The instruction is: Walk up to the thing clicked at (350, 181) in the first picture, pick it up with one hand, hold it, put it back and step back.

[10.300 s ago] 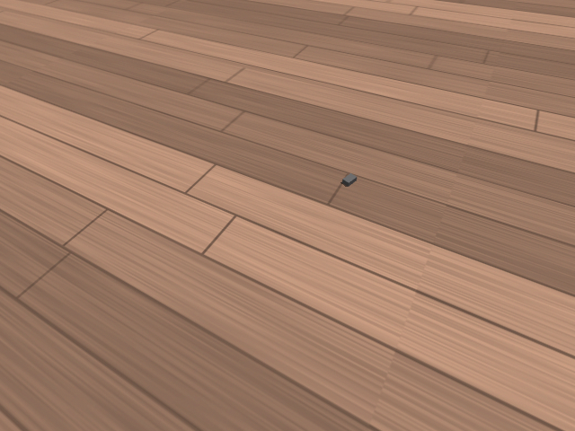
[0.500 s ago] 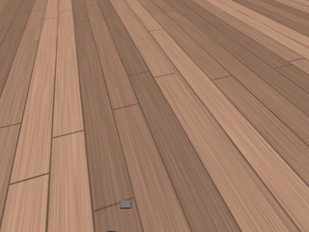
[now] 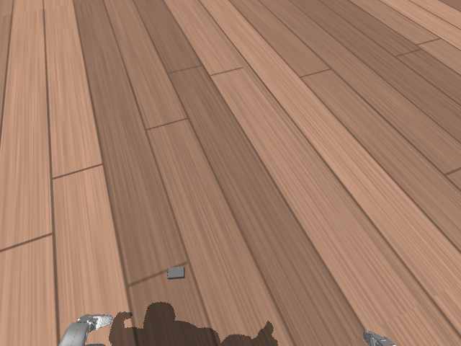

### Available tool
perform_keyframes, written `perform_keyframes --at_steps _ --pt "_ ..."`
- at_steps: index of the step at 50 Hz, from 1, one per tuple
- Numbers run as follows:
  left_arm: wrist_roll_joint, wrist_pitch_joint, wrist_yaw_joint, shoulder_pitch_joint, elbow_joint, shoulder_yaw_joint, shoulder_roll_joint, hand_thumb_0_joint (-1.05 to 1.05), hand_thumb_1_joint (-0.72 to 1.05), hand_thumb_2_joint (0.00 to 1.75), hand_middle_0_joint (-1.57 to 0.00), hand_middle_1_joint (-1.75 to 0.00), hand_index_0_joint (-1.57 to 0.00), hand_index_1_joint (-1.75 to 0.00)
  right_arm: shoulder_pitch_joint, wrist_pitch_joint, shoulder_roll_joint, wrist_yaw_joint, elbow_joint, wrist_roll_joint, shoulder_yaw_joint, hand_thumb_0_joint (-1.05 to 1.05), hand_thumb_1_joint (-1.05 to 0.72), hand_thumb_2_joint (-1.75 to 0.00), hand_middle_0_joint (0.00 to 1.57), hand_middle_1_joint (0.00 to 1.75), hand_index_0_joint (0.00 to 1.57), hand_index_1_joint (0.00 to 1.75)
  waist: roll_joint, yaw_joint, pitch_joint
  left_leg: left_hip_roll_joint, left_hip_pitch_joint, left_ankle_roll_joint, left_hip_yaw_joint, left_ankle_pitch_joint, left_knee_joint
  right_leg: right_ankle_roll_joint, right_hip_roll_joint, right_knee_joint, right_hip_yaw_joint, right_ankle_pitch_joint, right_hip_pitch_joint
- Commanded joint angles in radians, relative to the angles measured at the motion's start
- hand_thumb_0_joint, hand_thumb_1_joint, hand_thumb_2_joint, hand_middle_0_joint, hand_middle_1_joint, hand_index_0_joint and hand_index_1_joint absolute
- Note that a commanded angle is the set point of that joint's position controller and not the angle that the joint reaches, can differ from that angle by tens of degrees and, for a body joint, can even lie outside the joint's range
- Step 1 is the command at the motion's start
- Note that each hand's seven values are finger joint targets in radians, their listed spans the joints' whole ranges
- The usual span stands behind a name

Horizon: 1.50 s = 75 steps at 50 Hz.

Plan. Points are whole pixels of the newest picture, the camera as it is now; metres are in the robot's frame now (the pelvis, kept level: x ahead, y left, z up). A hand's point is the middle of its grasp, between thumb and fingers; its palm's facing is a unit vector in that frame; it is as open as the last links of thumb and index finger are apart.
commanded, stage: rise first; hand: left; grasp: from above
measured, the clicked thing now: (176, 272) +0.47 +0.23 -0.74
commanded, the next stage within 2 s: none
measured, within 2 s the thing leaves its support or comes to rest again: neither
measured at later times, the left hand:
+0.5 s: hand out of the picture +0.13 +0.27 -0.22, palm faces -0.19 -0.86 -0.47, open 12.5 cm
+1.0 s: hand (131, 316) +0.26 +0.30 -0.43, palm faces -0.48 -0.36 -0.80, open 12.4 cm
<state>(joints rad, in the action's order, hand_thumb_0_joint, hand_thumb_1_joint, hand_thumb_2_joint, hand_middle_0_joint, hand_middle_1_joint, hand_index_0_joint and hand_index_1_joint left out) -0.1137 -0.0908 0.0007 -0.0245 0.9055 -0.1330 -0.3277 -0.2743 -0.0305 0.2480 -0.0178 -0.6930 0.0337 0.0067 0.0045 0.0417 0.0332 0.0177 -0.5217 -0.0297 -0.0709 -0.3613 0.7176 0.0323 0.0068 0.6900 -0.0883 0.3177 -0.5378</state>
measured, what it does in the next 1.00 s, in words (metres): lowers itself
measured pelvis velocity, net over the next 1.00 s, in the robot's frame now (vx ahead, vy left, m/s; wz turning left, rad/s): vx -0.08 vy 0.00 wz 0.00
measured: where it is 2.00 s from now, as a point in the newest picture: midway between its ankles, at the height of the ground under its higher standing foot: outside the picture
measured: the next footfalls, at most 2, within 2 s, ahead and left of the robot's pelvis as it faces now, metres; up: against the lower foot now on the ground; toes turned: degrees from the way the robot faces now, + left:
none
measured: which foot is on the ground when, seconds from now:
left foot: down 0.00-1.00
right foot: down 0.00-1.00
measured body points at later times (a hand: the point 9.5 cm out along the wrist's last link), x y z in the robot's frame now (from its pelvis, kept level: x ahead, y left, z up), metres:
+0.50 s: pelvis -0.01 +0.00 -0.08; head +0.09 +0.02 +0.36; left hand +0.14 +0.31 -0.19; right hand +0.17 -0.25 -0.16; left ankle +0.00 +0.10 -0.72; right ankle +0.01 -0.10 -0.72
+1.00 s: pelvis -0.08 +0.00 -0.29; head +0.13 +0.01 +0.11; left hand +0.28 +0.31 -0.38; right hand +0.07 -0.28 -0.42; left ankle -0.01 +0.10 -0.72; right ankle +0.01 -0.10 -0.72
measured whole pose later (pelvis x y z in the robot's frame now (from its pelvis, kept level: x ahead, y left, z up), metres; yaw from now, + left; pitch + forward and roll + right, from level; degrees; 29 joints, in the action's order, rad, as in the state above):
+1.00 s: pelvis -0.08 +0.00 -0.29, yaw +0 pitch +35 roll -2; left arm -0.81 0.20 -0.13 0.46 0.95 -0.11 -0.56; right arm -0.10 -0.18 0.30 0.06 -0.71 -0.02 0.05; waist -0.01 0.04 0.15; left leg 0.05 -1.90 -0.06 -0.04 -0.69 1.98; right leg 0.08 0.08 1.93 -0.12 0.64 -1.91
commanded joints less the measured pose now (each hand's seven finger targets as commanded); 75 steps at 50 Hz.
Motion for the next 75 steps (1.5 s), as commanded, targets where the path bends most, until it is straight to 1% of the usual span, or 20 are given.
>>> perform_keyframes --at_steps 1,2,5,16,21,27,29,34,40,45,51,55,60,62,63,64,66,67,68,75 --pt "-0.026 -0.011 -0.031 -0.043 -0.180 -0.068 -0.198 0.00 -0.36 0.77 -0.37 -0.76 -0.35 -0.79 0.011 -0.071 0.168 -0.012 0.169 -0.001 0.066 0.00 -0.93 -0.90 0.20 0.30 0.20 0.30 -0.030 -0.034 0.216 -0.018 -0.034 0.014 0.069 0.207 0.031 0.008 -0.012 0.045 0.043 -0.135 0.035" --pt "-0.036 -0.013 -0.036 -0.070 -0.181 -0.095 -0.228 0.00 -0.35 0.77 -0.38 -0.76 -0.35 -0.78 0.012 -0.077 0.167 -0.016 0.175 -0.002 0.069 0.00 -0.92 -0.90 0.20 0.30 0.20 0.30 -0.034 -0.038 0.235 -0.022 -0.052 0.011 0.066 0.199 0.056 0.005 -0.006 0.064 0.049 -0.134 0.021" --pt "-0.040 -0.009 -0.035 -0.027 -0.325 -0.058 -0.192 0.00 -0.34 0.76 -0.39 -0.75 -0.36 -0.78 0.027 -0.105 0.152 -0.021 0.206 -0.004 0.066 0.00 -0.90 -0.90 0.20 0.30 0.20 0.30 -0.052 -0.016 0.225 -0.019 -0.098 0.010 0.073 0.104 0.093 0.003 -0.006 0.105 0.057 -0.054 -0.066" --pt "-0.077 -0.092 -0.025 -0.229 -0.506 -0.048 -0.187 0.00 -0.30 0.72 -0.41 -0.75 -0.40 -0.77 0.039 -0.159 0.156 -0.039 0.240 -0.013 0.069 0.00 -0.91 -0.90 0.20 0.30 0.20 0.30 -0.067 -0.006 0.283 -0.003 -0.190 0.016 0.112 0.098 0.214 0.002 -0.009 0.244 0.054 -0.038 -0.201" --pt "-0.125 -0.071 -0.030 -0.124 -0.510 -0.041 -0.203 0.00 -0.30 0.73 -0.41 -0.75 -0.39 -0.77 0.058 -0.186 0.153 -0.037 0.244 -0.016 0.062 0.00 -0.91 -0.90 0.20 0.30 0.20 0.30 -0.068 0.009 0.267 -0.003 -0.297 0.016 0.118 0.070 0.309 0.005 -0.007 0.338 0.056 -0.005 -0.328" --pt "-0.265 0.049 -0.031 0.012 -0.424 -0.045 -0.246 0.00 -0.26 0.74 -0.38 -0.77 -0.37 -0.79 0.079 -0.224 0.173 -0.016 0.224 -0.022 0.077 0.00 -0.86 -0.89 0.20 0.30 0.20 0.30 -0.089 -0.013 0.380 -0.021 -0.476 0.016 0.106 -0.007 0.501 0.008 -0.003 0.540 0.072 0.061 -0.531" --pt "-0.311 0.084 -0.033 0.057 -0.393 -0.012 -0.237 0.00 -0.26 0.75 -0.37 -0.78 -0.37 -0.79 0.076 -0.233 0.184 -0.007 0.209 -0.017 0.079 0.00 -0.86 -0.89 0.20 0.30 0.20 0.30 -0.077 0.003 0.436 -0.025 -0.533 0.015 0.108 0.015 0.567 0.008 0.001 0.607 0.076 0.035 -0.575" --pt "-0.433 0.161 -0.072 0.148 -0.305 -0.069 -0.344 0.00 -0.32 0.79 -0.33 -0.83 -0.32 -0.84 0.086 -0.236 0.216 0.022 0.160 -0.015 0.093 0.00 -0.89 -0.90 0.20 0.30 0.20 0.30 -0.096 -0.034 0.552 -0.024 -0.646 0.019 0.131 0.100 0.719 0.016 0.006 0.792 0.070 -0.002 -0.749" --pt "-0.551 0.225 -0.109 0.349 -0.223 -0.063 -0.397 0.00 -0.30 0.78 -0.33 -0.82 -0.33 -0.82 0.075 -0.216 0.229 0.047 0.110 -0.020 0.117 0.00 -0.90 -0.90 0.20 0.30 0.20 0.30 -0.081 -0.024 0.670 -0.026 -0.771 0.010 0.134 0.046 0.876 0.012 0.010 0.910 0.066 0.041 -0.901" --pt "-0.667 0.294 -0.158 0.588 -0.146 -0.077 -0.506 0.00 -0.25 0.75 -0.36 -0.77 -0.37 -0.77 0.039 -0.199 0.226 0.062 0.072 -0.036 0.120 0.00 -0.91 -0.90 0.20 0.30 0.20 0.30 -0.033 -0.010 0.755 -0.038 -0.977 -0.008 0.085 -0.071 1.016 0.003 0.015 0.964 0.083 0.103 -0.905" --pt "-0.788 0.346 -0.217 0.807 -0.005 -0.073 -0.600 0.00 -0.26 0.78 -0.33 -0.77 -0.33 -0.76 0.009 -0.170 0.232 0.066 0.036 -0.060 0.115 0.00 -0.90 -0.90 0.20 0.30 0.20 0.30 -0.058 0.017 0.774 -0.037 -1.084 -0.013 0.076 -0.179 1.108 -0.001 0.015 1.014 0.073 0.220 -1.000" --pt "-0.849 0.353 -0.244 0.892 0.090 -0.061 -0.612 0.00 -0.26 0.78 -0.31 -0.77 -0.32 -0.76 0.005 -0.143 0.235 0.070 0.019 -0.075 0.108 0.00 -0.90 -0.90 0.20 0.30 0.20 0.30 -0.102 0.034 0.734 -0.036 -1.121 -0.012 0.098 -0.252 1.123 0.004 0.013 1.068 0.044 0.286 -1.108" --pt "-0.928 0.361 -0.273 0.984 0.136 -0.089 -0.707 0.00 -0.25 0.78 -0.34 -0.73 -0.34 -0.73 -0.015 -0.093 0.246 0.079 0.001 -0.088 0.101 0.00 -0.90 -0.90 0.20 0.30 0.20 0.30 -0.136 0.053 0.754 -0.032 -1.138 -0.014 0.119 -0.209 1.168 0.007 0.015 1.144 0.019 0.232 -1.162" --pt "-0.952 0.362 -0.278 0.991 0.192 -0.055 -0.673 0.00 -0.24 0.76 -0.36 -0.70 -0.35 -0.71 -0.011 -0.076 0.247 0.085 -0.003 -0.098 0.093 0.00 -0.90 -0.90 0.20 0.30 0.20 0.30 -0.156 0.070 0.705 -0.030 -1.164 -0.014 0.123 -0.215 1.189 0.007 0.017 1.165 0.014 0.232 -1.214" --pt "-0.966 0.366 -0.285 0.988 0.205 -0.092 -0.727 0.00 -0.24 0.77 -0.36 -0.70 -0.35 -0.71 -0.019 -0.066 0.250 0.087 -0.008 -0.101 0.092 0.00 -0.90 -0.90 0.20 0.30 0.20 0.30 -0.147 0.064 0.704 -0.029 -1.168 -0.014 0.131 -0.212 1.189 0.008 0.016 1.177 0.009 0.231 -1.215" --pt "-0.983 0.371 -0.286 1.018 0.203 -0.061 -0.698 0.00 -0.25 0.77 -0.37 -0.68 -0.35 -0.70 -0.019 -0.060 0.252 0.091 -0.006 -0.105 0.091 0.00 -0.90 -0.90 0.20 0.30 0.20 0.30 -0.175 0.073 0.714 -0.028 -1.159 -0.011 0.134 -0.195 1.202 0.009 0.018 1.192 0.008 0.216 -1.240" --pt "-1.010 0.380 -0.291 1.035 0.214 -0.079 -0.737 0.00 -0.23 0.74 -0.37 -0.70 -0.36 -0.70 -0.037 -0.044 0.261 0.096 -0.018 -0.113 0.090 0.00 -0.91 -0.90 0.20 0.30 0.20 0.30 -0.193 0.075 0.726 -0.025 -1.129 -0.008 0.140 -0.159 1.219 0.009 0.020 1.210 0.005 0.194 -1.261" --pt "-1.020 0.385 -0.290 1.050 0.221 -0.040 -0.685 0.00 -0.24 0.76 -0.36 -0.69 -0.36 -0.70 -0.041 -0.042 0.265 0.101 -0.013 -0.117 0.090 0.00 -0.91 -0.90 0.20 0.30 0.20 0.30 -0.220 0.089 0.713 -0.022 -1.115 0.000 0.156 -0.146 1.216 0.011 0.021 1.227 -0.002 0.192 -1.303" --pt "-1.029 0.389 -0.297 1.042 0.244 -0.069 -0.724 0.00 -0.24 0.75 -0.37 -0.69 -0.36 -0.70 -0.044 -0.035 0.267 0.103 -0.020 -0.119 0.091 0.00 -0.91 -0.90 0.20 0.30 0.20 0.30 -0.207 0.086 0.701 -0.022 -1.129 -0.003 0.157 -0.154 1.226 0.011 0.018 1.233 -0.006 0.200 -1.316" --pt "-1.099 0.435 -0.331 1.142 0.244 -0.060 -0.749 0.00 -0.22 0.73 -0.37 -0.67 -0.37 -0.68 -0.071 -0.011 0.280 0.125 -0.035 -0.144 0.082 0.00 -0.90 -0.90 0.20 0.30 0.20 0.30 -0.261 0.117 0.720 -0.011 -1.067 0.009 0.195 -0.080 1.275 0.010 0.025 1.288 -0.019 0.181 -1.416"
